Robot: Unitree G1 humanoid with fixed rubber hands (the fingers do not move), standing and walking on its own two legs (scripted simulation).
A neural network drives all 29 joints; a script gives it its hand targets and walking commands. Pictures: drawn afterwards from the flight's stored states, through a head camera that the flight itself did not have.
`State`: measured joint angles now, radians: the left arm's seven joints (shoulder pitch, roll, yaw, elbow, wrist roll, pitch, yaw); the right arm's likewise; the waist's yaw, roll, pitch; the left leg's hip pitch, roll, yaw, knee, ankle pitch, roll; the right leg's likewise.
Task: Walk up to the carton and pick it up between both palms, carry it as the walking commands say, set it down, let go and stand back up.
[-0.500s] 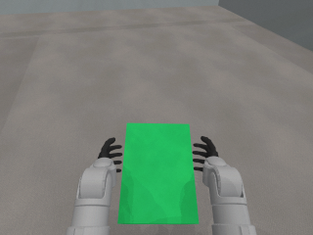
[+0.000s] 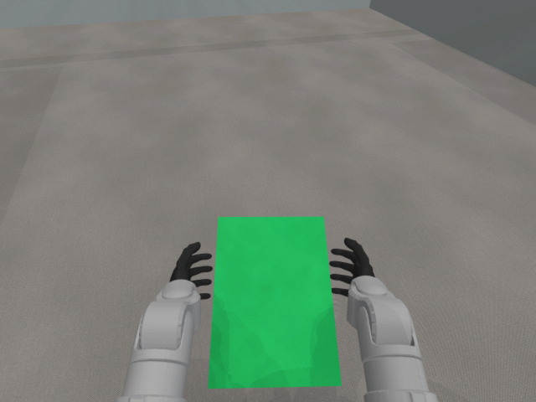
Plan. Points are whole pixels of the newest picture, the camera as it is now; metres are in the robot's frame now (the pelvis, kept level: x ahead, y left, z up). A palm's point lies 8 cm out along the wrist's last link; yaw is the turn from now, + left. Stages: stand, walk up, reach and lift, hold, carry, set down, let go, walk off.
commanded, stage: carry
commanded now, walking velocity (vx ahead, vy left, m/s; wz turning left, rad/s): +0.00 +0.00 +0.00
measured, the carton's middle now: (271, 301) +0.32 -0.01 -0.05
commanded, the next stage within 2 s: hold in 0.20 s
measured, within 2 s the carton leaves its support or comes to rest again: neither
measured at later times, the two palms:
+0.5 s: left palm (161, 300) +0.27 +0.16 +0.04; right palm (346, 292) +0.28 -0.11 +0.05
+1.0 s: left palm (163, 295) +0.31 +0.17 +0.00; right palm (328, 292) +0.31 -0.10 +0.00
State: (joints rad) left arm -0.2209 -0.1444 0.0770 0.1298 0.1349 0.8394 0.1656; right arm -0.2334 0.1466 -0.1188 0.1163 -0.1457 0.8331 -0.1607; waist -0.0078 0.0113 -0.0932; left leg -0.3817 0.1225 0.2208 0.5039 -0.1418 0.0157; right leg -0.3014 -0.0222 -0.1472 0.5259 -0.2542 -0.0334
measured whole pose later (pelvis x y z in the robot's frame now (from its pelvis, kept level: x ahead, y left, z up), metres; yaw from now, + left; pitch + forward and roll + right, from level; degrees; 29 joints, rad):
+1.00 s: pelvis -0.01 +0.04 +0.00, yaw -12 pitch -4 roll +1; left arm -0.41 -0.20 0.42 0.54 0.37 0.56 0.11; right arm -0.49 0.18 -0.33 0.71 -0.37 0.45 -0.01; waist 0.14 -0.02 0.06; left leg -0.26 -0.05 -0.07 0.51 -0.19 -0.01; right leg -0.27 0.04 0.16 0.57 -0.24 0.00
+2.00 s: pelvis -0.02 +0.04 -0.11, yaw -11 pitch +33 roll +0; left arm -0.48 -0.20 0.46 0.49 0.23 0.25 0.15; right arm -0.69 0.18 -0.30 0.75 -0.24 0.15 -0.17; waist 0.11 -0.09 -0.19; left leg -1.36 -0.07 -0.10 1.17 -0.39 -0.03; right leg -1.34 0.12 0.13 1.18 -0.41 0.04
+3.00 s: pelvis -0.05 +0.04 -0.24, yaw -12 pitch +43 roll -1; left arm -0.87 -0.05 0.51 0.61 0.19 0.30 0.11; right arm -1.08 0.07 -0.32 0.88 -0.19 0.20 -0.24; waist 0.13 -0.11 -0.11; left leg -1.90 -0.11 -0.12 1.64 -0.49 -0.08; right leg -1.89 0.18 0.11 1.65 -0.52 0.06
